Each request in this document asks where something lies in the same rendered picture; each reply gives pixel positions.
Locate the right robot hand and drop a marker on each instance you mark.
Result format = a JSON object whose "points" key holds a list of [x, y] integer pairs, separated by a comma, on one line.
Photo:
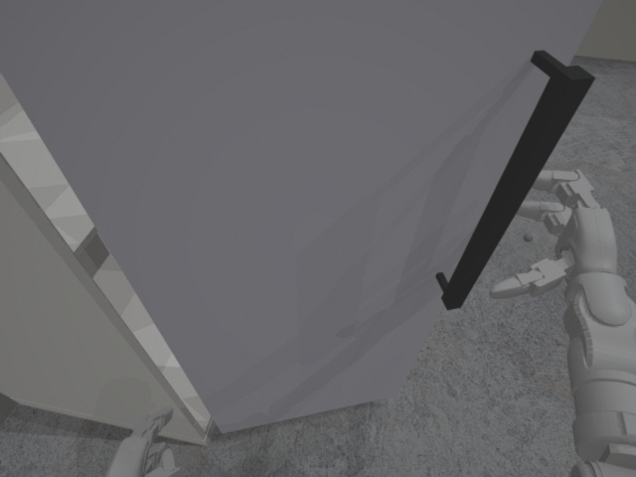
{"points": [[587, 231]]}

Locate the robot right forearm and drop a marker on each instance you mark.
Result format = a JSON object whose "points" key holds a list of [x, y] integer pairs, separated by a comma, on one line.
{"points": [[600, 321]]}

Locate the fridge door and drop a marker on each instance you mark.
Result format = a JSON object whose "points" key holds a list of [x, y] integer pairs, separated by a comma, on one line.
{"points": [[280, 181]]}

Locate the left robot hand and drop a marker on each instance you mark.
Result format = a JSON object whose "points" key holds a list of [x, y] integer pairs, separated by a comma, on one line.
{"points": [[134, 458]]}

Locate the handle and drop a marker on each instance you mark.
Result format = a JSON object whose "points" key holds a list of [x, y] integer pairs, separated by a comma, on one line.
{"points": [[561, 98]]}

